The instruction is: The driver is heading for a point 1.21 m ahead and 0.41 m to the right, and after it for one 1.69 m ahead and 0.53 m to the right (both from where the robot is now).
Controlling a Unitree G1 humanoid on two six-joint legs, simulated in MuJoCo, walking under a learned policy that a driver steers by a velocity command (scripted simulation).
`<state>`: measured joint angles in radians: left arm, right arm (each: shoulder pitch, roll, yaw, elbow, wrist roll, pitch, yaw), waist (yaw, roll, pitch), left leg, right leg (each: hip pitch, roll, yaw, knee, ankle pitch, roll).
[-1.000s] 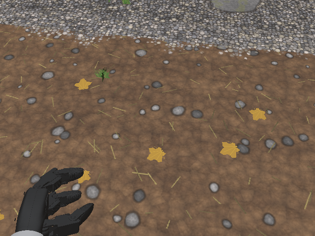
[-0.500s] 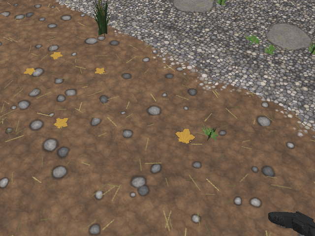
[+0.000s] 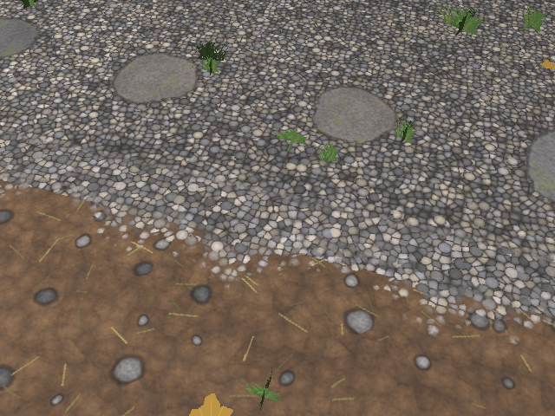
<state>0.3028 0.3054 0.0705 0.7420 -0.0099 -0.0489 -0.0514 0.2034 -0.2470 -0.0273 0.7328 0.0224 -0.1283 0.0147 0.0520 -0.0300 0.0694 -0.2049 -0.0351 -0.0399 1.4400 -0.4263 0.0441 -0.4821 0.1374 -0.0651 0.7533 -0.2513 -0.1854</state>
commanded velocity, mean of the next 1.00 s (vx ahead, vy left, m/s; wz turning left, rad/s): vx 1.00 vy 0.00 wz -0.87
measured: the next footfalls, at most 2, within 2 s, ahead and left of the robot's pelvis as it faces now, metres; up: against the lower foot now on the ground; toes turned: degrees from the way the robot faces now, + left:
left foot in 0.32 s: +0.55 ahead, +0.14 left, +0.00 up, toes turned -27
right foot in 0.80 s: +0.77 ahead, -0.28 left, +0.00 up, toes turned -51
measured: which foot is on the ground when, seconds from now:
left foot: up 0.00-0.30, down 0.32-0.80, up 0.82-1.00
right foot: down 0.00-0.32, up 0.34-0.78, down 0.80-1.00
